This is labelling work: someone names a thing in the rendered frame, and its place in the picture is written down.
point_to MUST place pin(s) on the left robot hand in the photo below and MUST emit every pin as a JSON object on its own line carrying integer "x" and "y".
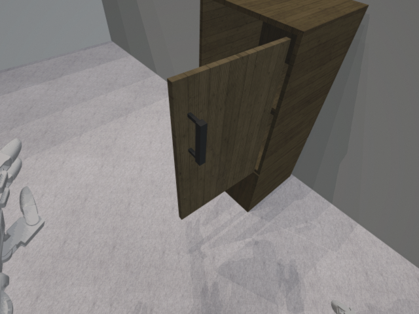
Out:
{"x": 26, "y": 227}

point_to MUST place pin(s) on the cupboard door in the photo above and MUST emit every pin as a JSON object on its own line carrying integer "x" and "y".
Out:
{"x": 234, "y": 96}

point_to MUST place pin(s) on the right robot hand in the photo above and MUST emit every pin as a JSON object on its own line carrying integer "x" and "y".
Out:
{"x": 340, "y": 308}

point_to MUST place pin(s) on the handle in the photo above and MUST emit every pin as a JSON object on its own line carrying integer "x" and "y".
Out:
{"x": 200, "y": 140}

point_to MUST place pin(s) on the robot left forearm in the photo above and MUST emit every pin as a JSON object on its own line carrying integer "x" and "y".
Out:
{"x": 6, "y": 306}

